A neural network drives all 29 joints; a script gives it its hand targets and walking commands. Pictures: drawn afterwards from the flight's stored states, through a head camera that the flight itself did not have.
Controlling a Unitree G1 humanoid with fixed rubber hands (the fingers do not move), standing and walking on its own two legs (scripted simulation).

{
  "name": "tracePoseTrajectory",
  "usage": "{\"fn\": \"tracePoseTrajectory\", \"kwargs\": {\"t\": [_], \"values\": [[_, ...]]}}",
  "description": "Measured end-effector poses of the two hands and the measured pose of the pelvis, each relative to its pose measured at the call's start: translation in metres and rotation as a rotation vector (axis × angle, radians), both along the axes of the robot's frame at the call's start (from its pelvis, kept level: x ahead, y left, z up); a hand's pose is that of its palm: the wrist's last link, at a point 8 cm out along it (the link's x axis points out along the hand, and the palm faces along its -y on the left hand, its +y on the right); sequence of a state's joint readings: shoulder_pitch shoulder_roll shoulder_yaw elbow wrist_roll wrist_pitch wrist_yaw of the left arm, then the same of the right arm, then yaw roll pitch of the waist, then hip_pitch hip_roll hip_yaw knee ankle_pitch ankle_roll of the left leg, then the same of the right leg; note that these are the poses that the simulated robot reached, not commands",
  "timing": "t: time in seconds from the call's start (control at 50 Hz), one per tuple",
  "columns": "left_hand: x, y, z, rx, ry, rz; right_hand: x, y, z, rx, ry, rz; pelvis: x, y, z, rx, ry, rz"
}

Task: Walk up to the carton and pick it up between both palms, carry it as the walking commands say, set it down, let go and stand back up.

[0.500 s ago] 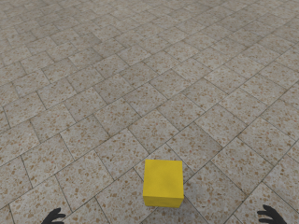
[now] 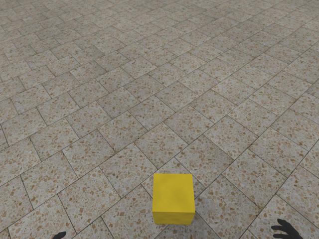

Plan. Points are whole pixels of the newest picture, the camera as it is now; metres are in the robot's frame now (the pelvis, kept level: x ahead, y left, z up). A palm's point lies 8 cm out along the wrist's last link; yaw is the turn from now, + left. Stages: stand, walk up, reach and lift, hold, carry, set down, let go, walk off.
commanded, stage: stand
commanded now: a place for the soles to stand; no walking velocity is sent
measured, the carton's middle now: (172, 200) +0.40 -0.01 -0.65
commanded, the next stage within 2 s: reach and lift in 0.52 s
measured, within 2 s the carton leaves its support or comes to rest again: neither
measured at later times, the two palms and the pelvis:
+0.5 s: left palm out of the picture +0.07 +0.31 -0.11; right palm out of the picture +0.09 -0.31 -0.11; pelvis +0.00 +0.00 +0.00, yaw -1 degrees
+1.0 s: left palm (83, 214) +0.20 +0.26 -0.14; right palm (271, 213) +0.21 -0.28 -0.13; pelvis +0.00 -0.01 -0.04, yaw +1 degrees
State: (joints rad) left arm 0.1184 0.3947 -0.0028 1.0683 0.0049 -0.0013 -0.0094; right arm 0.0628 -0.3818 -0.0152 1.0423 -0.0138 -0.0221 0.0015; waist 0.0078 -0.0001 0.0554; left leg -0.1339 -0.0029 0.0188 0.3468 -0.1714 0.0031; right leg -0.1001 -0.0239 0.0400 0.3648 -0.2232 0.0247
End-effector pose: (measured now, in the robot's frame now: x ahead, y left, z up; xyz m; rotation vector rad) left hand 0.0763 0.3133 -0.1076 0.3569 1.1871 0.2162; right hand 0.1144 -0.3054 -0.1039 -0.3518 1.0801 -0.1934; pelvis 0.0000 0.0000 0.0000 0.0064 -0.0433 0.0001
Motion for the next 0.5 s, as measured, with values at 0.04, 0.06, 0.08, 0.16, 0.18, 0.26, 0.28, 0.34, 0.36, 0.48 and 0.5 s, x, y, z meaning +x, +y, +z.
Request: {"fn": "tracePoseTrajectory", "kwargs": {"t": [0.04, 0.06, 0.08, 0.16, 0.18, 0.26, 0.28, 0.34, 0.36, 0.48, 0.5], "values": [[-0.005, -0.001, 0.000, -0.001, 0.008, 0.002, -0.007, -0.001, -0.002, 0.003, 0.017, -0.005, -0.002, 0.000, 0.000, 0.001, 0.000, 0.000], [-0.008, -0.001, 0.000, -0.001, 0.013, 0.003, -0.011, -0.001, -0.003, 0.004, 0.025, -0.008, -0.003, -0.001, 0.000, 0.001, 0.000, -0.001], [-0.010, -0.002, 0.000, 0.000, 0.017, 0.004, -0.014, -0.002, -0.004, 0.005, 0.031, -0.011, -0.003, -0.001, 0.001, 0.001, -0.001, -0.001], [-0.017, -0.003, 0.000, 0.004, 0.026, 0.004, -0.027, -0.003, -0.007, 0.010, 0.054, -0.022, -0.006, -0.002, 0.001, 0.000, -0.003, -0.002], [-0.018, -0.003, 0.000, 0.004, 0.027, 0.004, -0.029, -0.003, -0.008, 0.010, 0.060, -0.024, -0.006, -0.002, 0.001, 0.000, -0.003, -0.002], [-0.020, -0.004, -0.001, 0.003, 0.035, 0.003, -0.036, -0.005, -0.008, 0.009, 0.073, -0.030, -0.007, -0.003, 0.001, 0.000, 0.000, -0.005], [-0.020, -0.004, -0.001, 0.002, 0.036, 0.002, -0.037, -0.005, -0.008, 0.008, 0.076, -0.031, -0.007, -0.003, 0.001, -0.001, 0.002, -0.005], [-0.019, -0.005, -0.002, -0.001, 0.036, -0.001, -0.039, -0.006, -0.008, 0.006, 0.082, -0.035, -0.006, -0.004, 0.001, 0.000, 0.006, -0.008], [-0.017, -0.005, -0.002, -0.001, 0.034, -0.001, -0.038, -0.007, -0.008, 0.005, 0.081, -0.033, -0.005, -0.004, 0.001, 0.001, 0.006, -0.007], [-0.007, -0.006, -0.001, 0.000, 0.022, -0.010, -0.031, -0.007, -0.006, 0.003, 0.061, -0.029, -0.002, -0.005, 0.001, 0.002, 0.009, -0.009], [-0.005, -0.006, 0.000, 0.001, 0.015, -0.009, -0.029, -0.007, -0.006, 0.002, 0.058, -0.026, -0.002, -0.005, 0.001, 0.002, 0.008, -0.009]]}}
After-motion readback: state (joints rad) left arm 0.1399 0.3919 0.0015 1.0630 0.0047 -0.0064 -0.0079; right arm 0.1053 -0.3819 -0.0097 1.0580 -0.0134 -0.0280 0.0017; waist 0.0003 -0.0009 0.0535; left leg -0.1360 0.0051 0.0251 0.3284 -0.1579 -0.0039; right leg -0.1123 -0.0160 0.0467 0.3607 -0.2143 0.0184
